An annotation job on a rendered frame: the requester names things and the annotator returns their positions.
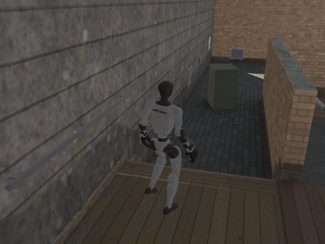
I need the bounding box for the left robot forearm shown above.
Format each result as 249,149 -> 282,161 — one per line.
139,124 -> 147,137

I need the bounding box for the robot left upper arm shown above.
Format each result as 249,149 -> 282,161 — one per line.
139,100 -> 155,126

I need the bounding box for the robot right upper arm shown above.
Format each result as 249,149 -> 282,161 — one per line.
172,105 -> 183,136

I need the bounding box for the right robot forearm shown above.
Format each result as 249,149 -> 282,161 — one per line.
179,129 -> 193,153

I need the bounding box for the right robot hand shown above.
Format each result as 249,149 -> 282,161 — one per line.
186,149 -> 198,163

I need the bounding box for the left robot thigh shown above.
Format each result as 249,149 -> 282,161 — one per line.
148,138 -> 167,166

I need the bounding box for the robot left foot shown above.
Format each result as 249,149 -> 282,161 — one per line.
144,187 -> 158,194

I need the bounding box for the left robot hand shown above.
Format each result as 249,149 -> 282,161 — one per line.
141,135 -> 151,147

